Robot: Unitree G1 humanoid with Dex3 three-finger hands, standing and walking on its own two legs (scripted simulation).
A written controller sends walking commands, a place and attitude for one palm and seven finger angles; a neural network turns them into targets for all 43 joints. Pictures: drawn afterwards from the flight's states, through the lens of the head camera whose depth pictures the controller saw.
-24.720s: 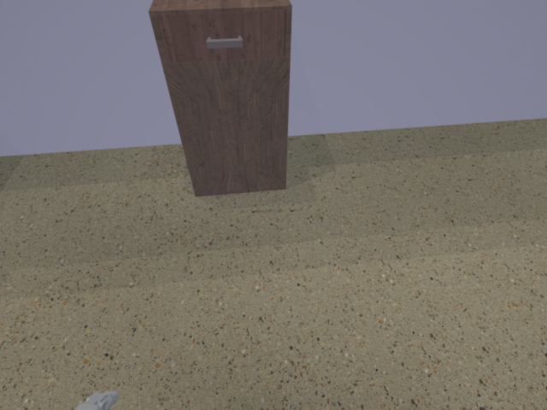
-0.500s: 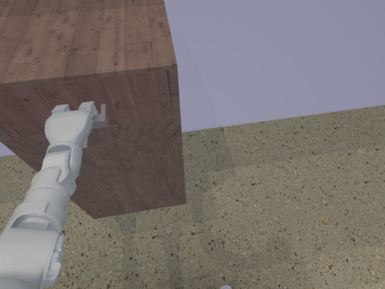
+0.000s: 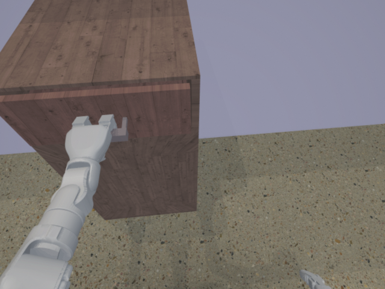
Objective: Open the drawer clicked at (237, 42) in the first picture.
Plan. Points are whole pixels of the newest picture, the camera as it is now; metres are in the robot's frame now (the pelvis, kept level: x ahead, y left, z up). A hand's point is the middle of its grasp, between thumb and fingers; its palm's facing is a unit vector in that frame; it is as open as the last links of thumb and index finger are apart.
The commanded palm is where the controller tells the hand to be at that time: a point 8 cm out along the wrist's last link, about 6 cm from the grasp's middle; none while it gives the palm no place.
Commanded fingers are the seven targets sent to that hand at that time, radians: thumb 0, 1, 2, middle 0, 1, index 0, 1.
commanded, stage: pull the drawer open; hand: left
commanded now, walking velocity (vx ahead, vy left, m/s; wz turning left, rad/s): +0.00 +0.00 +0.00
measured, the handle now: (101, 129) +0.45 +0.24 +0.04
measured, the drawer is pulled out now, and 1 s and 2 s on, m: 0.03 0.19 0.30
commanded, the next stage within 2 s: open the thumb to release the handle in 1.78 s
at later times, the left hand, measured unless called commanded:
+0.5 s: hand (96, 171) +0.35 +0.23 +0.02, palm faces +0.02 -0.07 -1.00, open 5.5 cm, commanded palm +0.30 +0.24 +0.07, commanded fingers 0.00 0.90 0.90 -0.40 -1.35 -0.40 -1.35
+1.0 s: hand (88, 228) +0.23 +0.21 +0.02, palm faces +0.02 -0.11 -0.99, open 5.6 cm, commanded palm +0.19 +0.22 +0.07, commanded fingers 0.00 0.90 0.90 -0.40 -1.35 -0.40 -1.35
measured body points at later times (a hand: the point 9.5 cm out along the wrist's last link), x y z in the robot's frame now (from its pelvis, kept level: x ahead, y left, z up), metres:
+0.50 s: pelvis +0.00 -0.01 +0.00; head +0.05 -0.02 +0.45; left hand +0.35 +0.23 +0.07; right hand +0.08 -0.28 -0.12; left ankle -0.04 +0.07 -0.71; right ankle -0.02 -0.12 -0.71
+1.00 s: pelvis +0.01 -0.02 +0.01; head +0.02 -0.04 +0.46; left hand +0.23 +0.21 +0.07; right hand +0.24 -0.22 -0.08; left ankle -0.04 +0.07 -0.71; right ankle -0.02 -0.12 -0.71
